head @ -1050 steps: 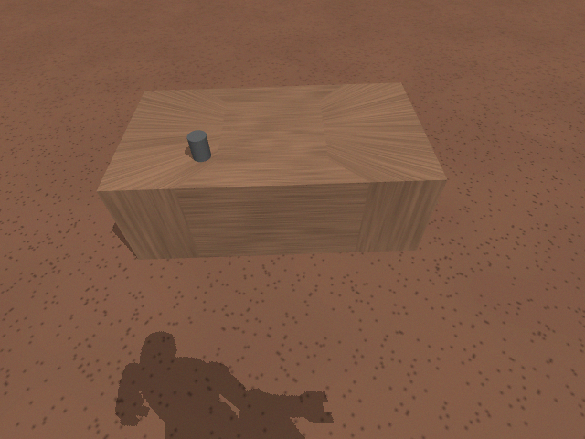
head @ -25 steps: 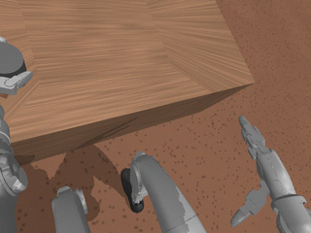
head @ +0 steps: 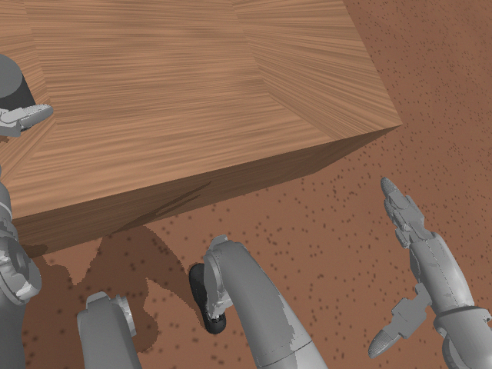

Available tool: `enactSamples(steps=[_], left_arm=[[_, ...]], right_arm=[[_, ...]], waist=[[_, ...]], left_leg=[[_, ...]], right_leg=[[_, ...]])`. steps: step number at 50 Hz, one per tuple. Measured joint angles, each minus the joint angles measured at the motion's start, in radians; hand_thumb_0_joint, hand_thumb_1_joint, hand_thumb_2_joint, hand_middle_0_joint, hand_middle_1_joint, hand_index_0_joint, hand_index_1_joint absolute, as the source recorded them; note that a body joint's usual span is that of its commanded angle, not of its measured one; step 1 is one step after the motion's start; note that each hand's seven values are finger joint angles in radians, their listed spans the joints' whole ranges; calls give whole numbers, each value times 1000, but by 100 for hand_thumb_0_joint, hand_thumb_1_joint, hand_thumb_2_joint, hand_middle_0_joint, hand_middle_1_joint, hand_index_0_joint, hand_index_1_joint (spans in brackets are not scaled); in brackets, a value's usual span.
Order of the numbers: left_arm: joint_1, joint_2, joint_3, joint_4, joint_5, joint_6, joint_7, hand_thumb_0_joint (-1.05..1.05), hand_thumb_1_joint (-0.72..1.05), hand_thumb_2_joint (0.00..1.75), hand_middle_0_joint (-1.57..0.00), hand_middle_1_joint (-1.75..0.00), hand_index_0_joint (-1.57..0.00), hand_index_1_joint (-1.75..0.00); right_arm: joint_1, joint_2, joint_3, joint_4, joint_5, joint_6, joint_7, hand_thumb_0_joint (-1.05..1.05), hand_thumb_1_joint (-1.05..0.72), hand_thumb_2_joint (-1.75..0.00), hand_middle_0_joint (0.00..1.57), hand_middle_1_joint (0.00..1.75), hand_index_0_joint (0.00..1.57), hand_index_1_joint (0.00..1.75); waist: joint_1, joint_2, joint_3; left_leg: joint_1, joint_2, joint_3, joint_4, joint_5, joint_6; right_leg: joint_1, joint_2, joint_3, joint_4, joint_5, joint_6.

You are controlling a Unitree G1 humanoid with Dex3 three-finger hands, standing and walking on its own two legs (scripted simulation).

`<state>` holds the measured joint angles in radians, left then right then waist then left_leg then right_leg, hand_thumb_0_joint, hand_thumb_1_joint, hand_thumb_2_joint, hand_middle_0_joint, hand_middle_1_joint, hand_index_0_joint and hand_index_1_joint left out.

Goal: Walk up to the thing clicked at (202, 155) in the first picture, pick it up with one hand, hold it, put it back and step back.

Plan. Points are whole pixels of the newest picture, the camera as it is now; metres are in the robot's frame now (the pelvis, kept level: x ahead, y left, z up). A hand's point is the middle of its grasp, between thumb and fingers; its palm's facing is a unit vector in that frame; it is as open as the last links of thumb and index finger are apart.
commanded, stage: open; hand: left
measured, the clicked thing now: (1, 95) +0.58 +0.17 -0.08
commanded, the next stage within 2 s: withdraw in 0.20 s
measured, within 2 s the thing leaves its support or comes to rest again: neither
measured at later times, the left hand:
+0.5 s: hand out of the picture +0.59 +0.18 -0.04, palm faces +0.17 -0.99 +0.00, open 16.9 cm
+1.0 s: hand out of the picture +0.59 +0.30 +0.14, palm faces +0.31 -0.93 -0.22, open 17.5 cm
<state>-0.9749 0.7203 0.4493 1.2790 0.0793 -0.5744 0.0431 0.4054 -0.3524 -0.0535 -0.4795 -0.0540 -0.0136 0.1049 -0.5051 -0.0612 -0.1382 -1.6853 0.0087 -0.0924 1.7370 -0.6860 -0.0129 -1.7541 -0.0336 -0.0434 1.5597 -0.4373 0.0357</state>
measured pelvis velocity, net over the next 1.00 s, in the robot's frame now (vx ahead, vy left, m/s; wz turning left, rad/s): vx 0.02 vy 0.01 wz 0.00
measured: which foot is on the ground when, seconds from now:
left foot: down 0.00-1.00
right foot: down 0.00-1.00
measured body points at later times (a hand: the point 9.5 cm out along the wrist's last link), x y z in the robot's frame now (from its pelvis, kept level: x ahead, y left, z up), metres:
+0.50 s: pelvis +0.00 +0.00 +0.00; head +0.23 +0.09 +0.37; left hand +0.57 +0.23 -0.04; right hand +0.19 -0.24 +0.14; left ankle +0.03 +0.12 -0.51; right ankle +0.12 -0.14 -0.51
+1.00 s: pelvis +0.02 +0.01 +0.10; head +0.19 +0.06 +0.52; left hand +0.56 +0.34 +0.15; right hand +0.19 -0.26 +0.16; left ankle +0.03 +0.12 -0.51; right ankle +0.12 -0.14 -0.51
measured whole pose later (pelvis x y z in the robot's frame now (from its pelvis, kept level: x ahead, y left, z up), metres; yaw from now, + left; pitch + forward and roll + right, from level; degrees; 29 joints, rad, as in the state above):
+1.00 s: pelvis +0.02 +0.01 +0.10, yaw +0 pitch +27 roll -3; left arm -1.07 0.89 0.49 1.39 0.16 -0.15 -0.01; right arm 0.40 -0.35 -0.02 -0.34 -0.01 0.17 0.06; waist -0.34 -0.01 -0.12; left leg -1.23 0.03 -0.03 1.35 -0.60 0.01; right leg -1.31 -0.01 0.00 1.19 -0.36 0.05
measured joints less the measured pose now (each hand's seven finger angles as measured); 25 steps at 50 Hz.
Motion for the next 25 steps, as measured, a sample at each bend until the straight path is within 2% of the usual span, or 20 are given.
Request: enactSamples(steps=[10,18,25], left_arm=[[-24,16,-4,5,8,16,-5,-1,-56,37,-54,-55,-57,-55],[-20,12,0,0,2,26,-9,-1,-59,25,-35,-37,-37,-37],[-9,20,26,-51,3,41,-17,-1,-60,16,-17,-22,-19,-22]], right_arm=[[5,-3,-1,-15,6,9,2,0,52,-5,6,5,6,6],[8,-7,-9,-22,10,4,-1,0,52,-5,6,5,6,6],[11,-20,-19,-63,14,7,-9,0,52,-6,6,5,6,6]], waist=[[-5,3,3],[-3,2,6],[-10,-15,3]], left_leg=[[-11,0,1,5,4,-1],[-10,-1,3,6,5,0],[7,1,7,-3,6,0]], right_leg=[[-12,1,2,4,5,0],[-12,1,4,7,5,1],[2,3,8,0,7,1]])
